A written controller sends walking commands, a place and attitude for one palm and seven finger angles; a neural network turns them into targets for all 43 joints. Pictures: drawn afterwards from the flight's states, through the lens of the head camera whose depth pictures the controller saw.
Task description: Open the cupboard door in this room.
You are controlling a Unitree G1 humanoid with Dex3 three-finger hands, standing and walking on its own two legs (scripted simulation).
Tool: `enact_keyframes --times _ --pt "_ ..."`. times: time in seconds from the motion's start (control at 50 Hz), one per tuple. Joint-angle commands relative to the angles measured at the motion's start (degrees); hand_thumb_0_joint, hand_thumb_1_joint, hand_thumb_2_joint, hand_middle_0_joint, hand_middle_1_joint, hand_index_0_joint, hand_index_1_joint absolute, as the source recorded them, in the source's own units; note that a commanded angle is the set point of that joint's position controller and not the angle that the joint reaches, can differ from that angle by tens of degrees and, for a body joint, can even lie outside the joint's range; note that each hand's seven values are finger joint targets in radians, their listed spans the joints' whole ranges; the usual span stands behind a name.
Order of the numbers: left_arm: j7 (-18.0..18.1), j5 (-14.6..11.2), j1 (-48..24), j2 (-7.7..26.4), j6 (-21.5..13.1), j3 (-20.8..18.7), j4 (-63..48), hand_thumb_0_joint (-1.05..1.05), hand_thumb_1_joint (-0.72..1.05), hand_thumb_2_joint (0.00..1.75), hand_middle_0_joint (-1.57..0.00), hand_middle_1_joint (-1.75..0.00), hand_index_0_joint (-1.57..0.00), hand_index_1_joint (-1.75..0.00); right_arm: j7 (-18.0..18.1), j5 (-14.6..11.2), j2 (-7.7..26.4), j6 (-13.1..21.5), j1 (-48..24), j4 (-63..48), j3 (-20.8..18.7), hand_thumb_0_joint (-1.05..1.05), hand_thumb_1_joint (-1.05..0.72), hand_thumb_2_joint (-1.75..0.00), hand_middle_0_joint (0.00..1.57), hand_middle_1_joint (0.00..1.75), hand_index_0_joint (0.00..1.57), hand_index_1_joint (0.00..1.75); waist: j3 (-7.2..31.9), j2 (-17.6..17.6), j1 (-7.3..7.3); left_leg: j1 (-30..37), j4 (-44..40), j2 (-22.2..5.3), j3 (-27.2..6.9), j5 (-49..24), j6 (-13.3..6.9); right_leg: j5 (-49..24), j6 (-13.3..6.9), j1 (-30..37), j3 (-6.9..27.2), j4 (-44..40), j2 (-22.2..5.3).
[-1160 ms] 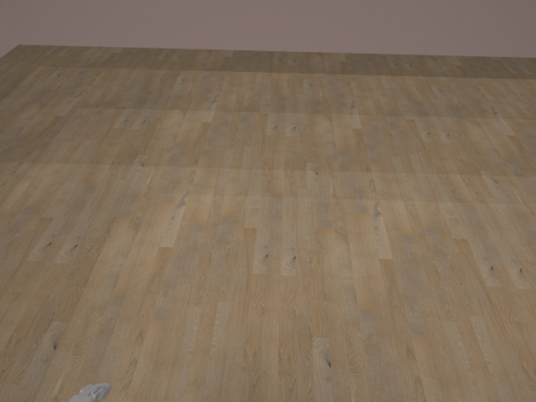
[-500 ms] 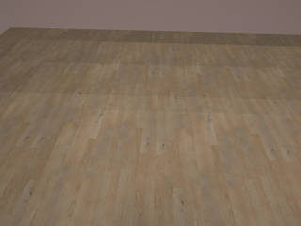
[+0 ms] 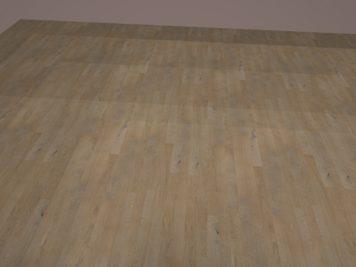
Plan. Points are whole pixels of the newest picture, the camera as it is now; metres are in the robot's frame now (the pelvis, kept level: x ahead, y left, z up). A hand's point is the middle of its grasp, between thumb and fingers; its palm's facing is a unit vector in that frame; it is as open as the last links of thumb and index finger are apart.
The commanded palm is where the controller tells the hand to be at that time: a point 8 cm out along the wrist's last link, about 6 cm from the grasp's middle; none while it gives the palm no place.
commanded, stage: turn or walk to find it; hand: left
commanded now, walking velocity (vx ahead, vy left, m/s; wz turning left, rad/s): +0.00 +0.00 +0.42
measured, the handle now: out of the picture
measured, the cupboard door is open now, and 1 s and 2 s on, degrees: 0 0 0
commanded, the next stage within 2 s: stand and wait in 1.96 s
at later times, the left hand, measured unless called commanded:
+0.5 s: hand out of the picture +0.03 +0.19 -0.15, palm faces +0.20 -0.93 -0.31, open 7.4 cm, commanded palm none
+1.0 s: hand out of the picture -0.17 +0.16 -0.19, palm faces +0.48 -0.85 -0.22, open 7.4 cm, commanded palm none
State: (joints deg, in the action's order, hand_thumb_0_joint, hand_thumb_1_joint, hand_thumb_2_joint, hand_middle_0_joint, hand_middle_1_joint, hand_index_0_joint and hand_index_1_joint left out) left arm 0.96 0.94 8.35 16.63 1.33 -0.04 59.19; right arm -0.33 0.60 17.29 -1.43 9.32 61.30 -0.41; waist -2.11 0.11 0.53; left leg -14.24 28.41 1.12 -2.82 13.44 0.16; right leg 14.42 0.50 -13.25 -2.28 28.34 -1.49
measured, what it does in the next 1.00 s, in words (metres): steps on the spot, turning left: right foot, then left foot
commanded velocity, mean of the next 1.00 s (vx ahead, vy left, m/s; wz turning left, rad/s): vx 0.00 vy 0.00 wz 0.42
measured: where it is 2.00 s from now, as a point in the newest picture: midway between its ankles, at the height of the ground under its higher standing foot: outside the picture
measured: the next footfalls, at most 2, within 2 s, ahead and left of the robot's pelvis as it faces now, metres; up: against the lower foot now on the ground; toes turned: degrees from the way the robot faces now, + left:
right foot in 0.46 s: +0.01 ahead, -0.13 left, +0.00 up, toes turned +11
left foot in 0.96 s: -0.09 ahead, +0.08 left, +0.00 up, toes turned +29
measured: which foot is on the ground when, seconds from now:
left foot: down 0.00-0.48, up 0.50-0.94, down 0.96-1.00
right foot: down 0.00-0.16, up 0.18-0.44, down 0.46-0.96, up 0.98-1.00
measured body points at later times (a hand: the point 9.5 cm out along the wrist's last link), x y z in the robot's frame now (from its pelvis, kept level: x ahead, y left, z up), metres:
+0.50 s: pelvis -0.03 -0.03 -0.01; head +0.00 -0.05 +0.44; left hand +0.02 +0.24 -0.13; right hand +0.06 -0.28 -0.17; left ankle +0.01 +0.12 -0.73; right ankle -0.03 -0.14 -0.74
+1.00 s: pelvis -0.07 -0.01 -0.01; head -0.05 +0.03 +0.43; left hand -0.19 +0.21 -0.18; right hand +0.14 -0.19 -0.14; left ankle -0.13 +0.06 -0.74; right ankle -0.04 -0.14 -0.72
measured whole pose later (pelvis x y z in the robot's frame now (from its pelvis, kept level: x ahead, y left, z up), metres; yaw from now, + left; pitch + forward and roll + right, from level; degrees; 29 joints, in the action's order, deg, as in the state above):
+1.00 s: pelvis -0.07 -0.01 -0.01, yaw +26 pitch +0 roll +0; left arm 1.6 1.4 18.3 13.6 2.2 -2.9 56.3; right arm -0.8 0.3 11.6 -2.1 7.2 55.1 -2.5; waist -4.9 -4.2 -2.4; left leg -14.4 34.5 0.9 4.2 19.4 -1.9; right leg 26.5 2.4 -17.3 -9.7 43.9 -7.8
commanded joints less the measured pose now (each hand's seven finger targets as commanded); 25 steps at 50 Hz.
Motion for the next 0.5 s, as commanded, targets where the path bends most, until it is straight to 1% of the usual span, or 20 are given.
enact_keyframes --times 0.0,0.04,0.08,0.1,0.12,0.14,0.16,0.18,0.2,0.22,0.24,0.28,0.3,0.34,0.38,0.4,0.42,0.44,0.46,0.48 --pt "0.9 -0.03 1.87 10.35 -0.1 -2.61 -4.71 0.0 0.9 0.9 -0.2 -0.3 -0.2 -0.3 0.45 0.17 6.16 0.27 1.37 -4.91 -2.03 0.0 -0.9 -0.9 0.2 0.3 0.2 0.3 4.43 -5.81 -0.56 -3.3 4.66 -3.78 -1.69 -7.48 -0.59 -6.88 -4.02 1.46 8.28 -4.91 -12.65" --pt "1.05 0.13 1.17 10.1 0.05 -2.89 -6.16 0.0 0.9 0.9 -0.2 -0.3 -0.2 -0.3 0.4 0.11 5.54 0.06 2.82 -5.72 -2.54 0.0 -0.9 -0.9 0.2 0.3 0.2 0.3 4.71 -6.34 0.16 -2.84 6.64 -3.63 -1.75 -6.21 -0.76 -6.53 -4.79 -0.63 7.41 -3.48 -13.66" --pt "1.04 0.2 0.57 9.1 0.25 -3.03 -7.34 0.0 0.9 0.9 -0.2 -0.3 -0.2 -0.3 0.3 0.27 5.44 -0.02 3.49 -6.27 -2.93 0.0 -0.9 -0.9 0.2 0.3 0.2 0.3 3.79 -3.85 0.56 -2.44 4.76 -4.7 -4.12 -7.05 -1.52 -3.07 -3.47 -3.66 4.51 -0.38 -11.72" --pt "1.02 0.2 -0.1 8.07 0.39 -3.03 -7.98 0.0 0.9 0.9 -0.2 -0.3 -0.2 -0.3 0.21 0.43 6.03 0.05 4.15 -6.59 -3.07 0.0 -0.9 -0.9 0.2 0.3 0.2 0.3 3.08 -0.48 1.04 -3.44 1.54 -6.24 -8.13 -7.58 -2.62 0.53 -1.99 -4.92 2.18 3.2 -8.88" --pt "0.98 0.05 -0.46 6.53 0.49 -2.95 -8.58 0.0 0.9 0.9 -0.2 -0.3 -0.2 -0.3 0.2 0.71 7.45 0.29 4.68 -7.12 -3.37 0.0 -0.9 -0.9 0.2 0.3 0.2 0.3 2.04 6.07 1.31 -4.77 -4.16 -9.74 -15.54 -9.21 -4.9 4.06 0.21 -5.62 -1.04 9.77 -3.99" --pt "1.07 -0.16 -0.22 4.78 0.43 -2.89 -9.12 0.0 0.9 0.9 -0.2 -0.3 -0.2 -0.3 0.51 0.84 8.94 0.6 5.26 -7.47 -3.94 0.0 -0.9 -0.9 0.2 0.3 0.2 0.3 1.95 12.43 1.3 -3.34 -10.14 -14.52 -24.89 -12.29 -8.62 11.06 1.62 -8.22 -2.25 17.93 0.27" --pt "1.27 -0.09 -0.34 4.59 0.42 -3.0 -9.53 0.0 0.9 0.9 -0.2 -0.3 -0.2 -0.3 0.94 0.67 9.3 0.79 6.28 -7.58 -4.3 0.0 -0.9 -0.9 0.2 0.3 0.2 0.3 2.45 13.1 1.69 -0.61 -11.94 -16.18 -28.52 -16.72 -11.53 17.3 1.34 -11.32 1.15 25.38 0.37" --pt "1.34 -0.04 0.49 4.4 0.44 -3.14 -9.46 0.0 0.9 0.9 -0.2 -0.3 -0.2 -0.3 1.35 0.53 9.03 0.91 6.55 -7.85 -4.52 0.0 -0.9 -0.9 0.2 0.3 0.2 0.3 3.71 12.37 1.25 2.27 -11.11 -16.26 -28.32 -19.61 -12.71 17.59 1.29 -14.07 3.27 29.37 -0.45" --pt "1.27 -0.05 0.3 4.25 0.33 -3.3 -9.35 0.0 0.9 0.9 -0.2 -0.3 -0.2 -0.3 1.61 0.49 8.36 0.93 6.5 -7.97 -4.49 0.0 -0.9 -0.9 0.2 0.3 0.2 0.3 4.42 10.61 1.14 3.36 -9.55 -15.4 -26.85 -21.36 -12.79 16.83 1.33 -14.72 4.29 30.73 -0.7" --pt "1.13 -0.11 0.66 3.7 0.11 -3.25 -9.32 0.0 0.9 0.9 -0.2 -0.3 -0.2 -0.3 1.76 0.56 7.81 0.93 5.88 -8.39 -4.51 0.0 -0.9 -0.9 0.2 0.3 0.2 0.3 5.42 9.01 0.69 4.35 -7.81 -14.64 -25.23 -22.84 -12.72 16.27 1.53 -14.77 4.36 29.78 -0.73" --pt "1.01 -0.3 1.21 2.63 0.09 -3.22 -9.18 0.0 0.9 0.9 -0.2 -0.3 -0.2 -0.3 1.87 0.67 7.53 0.77 5.16 -8.81 -4.67 0.0 -0.9 -0.9 0.2 0.3 0.2 0.3 6.13 9.04 0.53 4.89 -7.32 -13.32 -23.14 -22.4 -12.15 15.3 1.8 -13.92 3.94 28.43 -0.45" --pt "0.83 -0.56 1.3 1.43 0.03 -3.15 -9.35 0.0 0.9 0.9 -0.2 -0.3 -0.2 -0.3 1.97 0.79 7.11 0.51 5.58 -9.06 -4.96 0.0 -0.9 -0.9 0.2 0.3 0.2 0.3 6.96 8.28 0.93 6.28 -6.78 -11.84 -22.59 -22.96 -11.64 14.56 2.12 -12.3 3.22 23.83 0.51" --pt "0.84 -0.69 0.99 1.03 0.03 -3.13 -9.61 0.0 0.9 0.9 -0.2 -0.3 -0.2 -0.3 1.95 0.87 6.96 0.33 6.51 -8.92 -5.09 0.0 -0.9 -0.9 0.2 0.3 0.2 0.3 7.1 8.21 1.4 6.3 -6.96 -11.53 -23.54 -22.74 -11.53 14.57 2.1 -11.24 3.21 21.47 0.99" --pt "0.82 -0.82 1.84 0.44 -0.06 -3.17 -10.0 0.0 0.9 0.9 -0.2 -0.3 -0.2 -0.3 1.83 0.92 6.98 0.08 6.77 -9.27 -5.5 0.0 -0.9 -0.9 0.2 0.3 0.2 0.3 8.08 8.3 1.24 6.22 -6.25 -10.7 -23.89 -23.16 -10.95 13.6 2.14 -8.12 2.82 14.89 1.95" --pt "0.94 -0.98 4.56 0.8 -0.12 -3.32 -9.64 0.0 0.9 0.9 -0.2 -0.3 -0.2 -0.3 1.47 0.79 6.94 -0.21 6.03 -9.6 -5.79 0.0 -0.9 -0.9 0.2 0.3 0.2 0.3 8.88 8.27 0.25 4.56 -5.09 -8.79 -23.3 -21.31 -9.15 8.94 2.04 -2.77 2.02 6.22 2.92" --pt "1.01 -0.96 6.27 1.14 -0.33 -3.6 -9.16 0.0 0.9 0.9 -0.2 -0.3 -0.2 -0.3 1.29 0.61 6.68 -0.38 5.29 -10.02 -5.87 0.0 -0.9 -0.9 0.2 0.3 0.2 0.3 8.9 7.53 -0.68 1.14 -3.81 -7.13 -21.86 -17.59 -7.29 3.78 2.04 2.3 1.39 -0.47 2.88" --pt "1.18 -0.7 8.55 2.91 -0.64 -4.09 -8.68 0.0 0.9 0.9 -0.2 -0.3 -0.2 -0.3 0.97 0.21 5.49 -0.48 4.29 -10.42 -5.86 0.0 -0.9 -0.9 0.2 0.3 0.2 0.3 8.93 4.74 -1.82 -5.06 -1.55 -4.79 -19.25 -11.21 -4.69 -1.28 1.69 9.78 2.25 -7.06 0.79" --pt "1.52 0.1 9.8 6.84 -0.96 -4.98 -8.57 0.0 0.9 0.9 -0.2 -0.3 -0.2 -0.3 0.64 -0.21 2.52 -0.57 4.09 -11.4 -5.53 0.0 -0.9 -0.9 0.2 0.3 0.2 0.3 7.6 -5.62 -2.56 -16.41 7.39 0.08 -11.92 2.65 -1.07 2.82 -1.42 16.53 11.66 -11.61 -10.19" --pt "1.65 0.64 8.11 10.77 -1.06 -5.52 -9.73 0.0 0.9 0.9 -0.2 -0.3 -0.2 -0.3 0.86 0.26 0.51 -0.57 2.84 -13.0 -5.32 0.0 -0.9 -0.9 0.2 0.3 0.2 0.3 2.32 -17.71 -2.96 -25.12 21.89 5.5 -2.11 16.83 2.25 0.32 -7.43 12.02 26.92 -15.04 -23.98" --pt "1.76 0.27 6.56 9.61 -0.94 -5.03 -10.73 0.0 0.9 0.9 -0.2 -0.3 -0.2 -0.3 0.67 0.92 3.31 -0.66 1.4 -12.82 -6.02 0.0 -0.9 -0.9 0.2 0.3 0.2 0.3 0.97 -10.82 -2.62 -21.46 30.49 1.67 -4.57 16.86 1.41 -2.25 -9.5 2.92 22.98 -14.34 -24.78"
